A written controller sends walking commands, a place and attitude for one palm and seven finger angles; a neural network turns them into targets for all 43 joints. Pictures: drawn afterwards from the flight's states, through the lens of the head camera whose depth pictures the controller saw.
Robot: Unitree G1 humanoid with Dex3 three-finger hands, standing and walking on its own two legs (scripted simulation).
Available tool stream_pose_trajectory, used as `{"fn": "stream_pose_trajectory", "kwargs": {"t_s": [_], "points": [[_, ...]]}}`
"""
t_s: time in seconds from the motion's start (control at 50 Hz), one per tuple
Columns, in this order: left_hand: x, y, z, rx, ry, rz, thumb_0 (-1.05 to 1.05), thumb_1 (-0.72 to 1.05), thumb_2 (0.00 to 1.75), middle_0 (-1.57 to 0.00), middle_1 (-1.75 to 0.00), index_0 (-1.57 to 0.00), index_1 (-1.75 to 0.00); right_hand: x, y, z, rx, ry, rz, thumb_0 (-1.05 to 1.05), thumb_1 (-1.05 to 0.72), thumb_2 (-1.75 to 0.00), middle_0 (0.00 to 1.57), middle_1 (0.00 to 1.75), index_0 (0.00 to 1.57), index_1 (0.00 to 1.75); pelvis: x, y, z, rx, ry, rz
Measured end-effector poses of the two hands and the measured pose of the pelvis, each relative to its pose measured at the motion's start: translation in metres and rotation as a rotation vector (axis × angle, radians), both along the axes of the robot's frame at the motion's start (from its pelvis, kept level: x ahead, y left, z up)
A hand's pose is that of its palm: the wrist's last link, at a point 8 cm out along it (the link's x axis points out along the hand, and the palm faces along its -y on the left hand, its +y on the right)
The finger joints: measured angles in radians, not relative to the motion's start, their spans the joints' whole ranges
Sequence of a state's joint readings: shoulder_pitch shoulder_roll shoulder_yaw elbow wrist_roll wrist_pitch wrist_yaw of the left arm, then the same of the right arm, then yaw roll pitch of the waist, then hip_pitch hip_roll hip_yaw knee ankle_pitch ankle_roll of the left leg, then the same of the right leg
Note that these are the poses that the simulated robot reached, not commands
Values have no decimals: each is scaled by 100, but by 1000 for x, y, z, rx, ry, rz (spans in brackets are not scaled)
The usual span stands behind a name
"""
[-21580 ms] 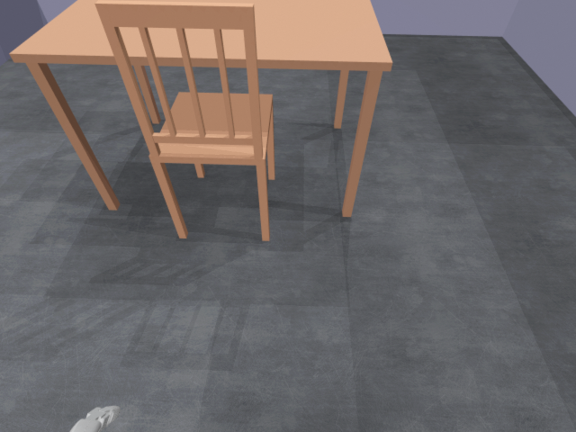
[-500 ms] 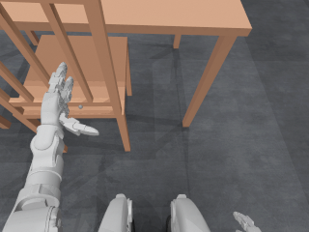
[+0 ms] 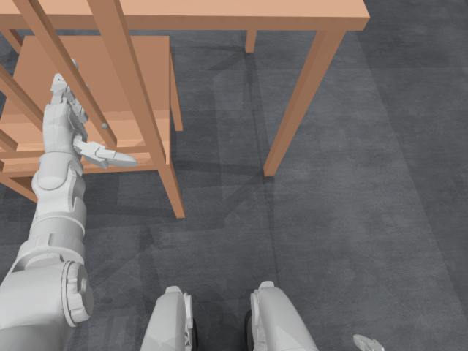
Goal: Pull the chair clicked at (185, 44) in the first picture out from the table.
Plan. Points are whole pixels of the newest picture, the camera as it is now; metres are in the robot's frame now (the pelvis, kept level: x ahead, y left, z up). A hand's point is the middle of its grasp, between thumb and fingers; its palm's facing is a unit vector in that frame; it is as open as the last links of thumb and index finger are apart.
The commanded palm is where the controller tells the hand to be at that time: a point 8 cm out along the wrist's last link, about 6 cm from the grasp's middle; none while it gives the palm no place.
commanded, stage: push the fingers through the gap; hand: left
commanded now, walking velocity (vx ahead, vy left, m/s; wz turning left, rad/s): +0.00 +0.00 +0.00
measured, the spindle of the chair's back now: (11, 88) +0.52 +0.32 +0.07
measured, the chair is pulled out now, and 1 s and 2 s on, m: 0.00 0.00 0.01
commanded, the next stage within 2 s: hook a spindle and tug to test in 0.52 s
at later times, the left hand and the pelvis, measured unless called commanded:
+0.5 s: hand (98, 121) +0.49 +0.20 +0.03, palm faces +0.05 -1.00 -0.03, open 17.0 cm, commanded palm +0.46 +0.24 +0.04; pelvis +0.00 +0.00 +0.00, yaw +0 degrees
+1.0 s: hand (98, 122) +0.49 +0.20 +0.03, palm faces +0.03 -1.00 -0.02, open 15.2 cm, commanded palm +0.46 +0.23 +0.03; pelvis +0.00 +0.01 +0.00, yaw -1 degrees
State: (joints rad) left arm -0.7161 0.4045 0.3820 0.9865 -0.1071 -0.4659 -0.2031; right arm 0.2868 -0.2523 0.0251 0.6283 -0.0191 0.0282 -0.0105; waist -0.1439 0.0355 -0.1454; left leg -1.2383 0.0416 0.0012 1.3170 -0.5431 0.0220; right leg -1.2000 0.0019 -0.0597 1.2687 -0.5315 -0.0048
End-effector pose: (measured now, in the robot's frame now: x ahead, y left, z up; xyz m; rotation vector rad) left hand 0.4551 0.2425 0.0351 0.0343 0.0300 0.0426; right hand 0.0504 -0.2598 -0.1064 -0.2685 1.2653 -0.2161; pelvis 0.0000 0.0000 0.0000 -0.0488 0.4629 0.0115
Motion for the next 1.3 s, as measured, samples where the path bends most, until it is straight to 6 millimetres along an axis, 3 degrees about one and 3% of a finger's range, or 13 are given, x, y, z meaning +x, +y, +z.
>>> {"fn": "stream_pose_trajectory", "kwargs": {"t_s": [0.24, 0.74, 0.86, 1.04, 1.2, 1.3], "points": [[19, 5, -1, -3, 1, -8, -1, -50, 30, -7, -8, -6, -8, -13, -3, -1, -12, 63, -18, 0, -91, -90, 20, 30, 20, 30, 1, -1, -3, -8, 20, 1], [8, 12, -4, -21, 6, -10, -1, -50, 30, -8, -13, -7, -13, -2, 8, 7, -15, 40, -4, 0, -91, -90, 20, 30, 20, 30, 1, 9, 2, -20, 4, 3], [8, 13, -3, -16, -22, -9, -1, -50, 30, -14, -33, -14, -33, -5, 11, 6, -14, 52, -8, 0, -91, -90, 20, 30, 20, 30, 1, 11, 1, -22, 6, 1], [9, 10, 0, -10, -17, -20, -1, -45, 32, -29, -77, -28, -77, -9, 15, 6, -3, 70, -17, 0, -91, -90, 20, 30, 20, 30, 3, 14, 2, -25, 7, 4], [14, 5, -2, -19, -2, 3, -1, -16, 45, -42, -118, -41, -119, -8, 16, 6, 0, 65, -17, 0, -91, -90, 20, 30, 20, 30, 4, 12, 3, -21, 9, 3], [15, 4, 0, -7, -17, 1, 0, 10, 55, -47, -134, -45, -134, -8, 14, 6, 4, 70, -21, 0, -91, -90, 20, 30, 20, 30, 5, 11, 3, -19, 11, 0]]}}
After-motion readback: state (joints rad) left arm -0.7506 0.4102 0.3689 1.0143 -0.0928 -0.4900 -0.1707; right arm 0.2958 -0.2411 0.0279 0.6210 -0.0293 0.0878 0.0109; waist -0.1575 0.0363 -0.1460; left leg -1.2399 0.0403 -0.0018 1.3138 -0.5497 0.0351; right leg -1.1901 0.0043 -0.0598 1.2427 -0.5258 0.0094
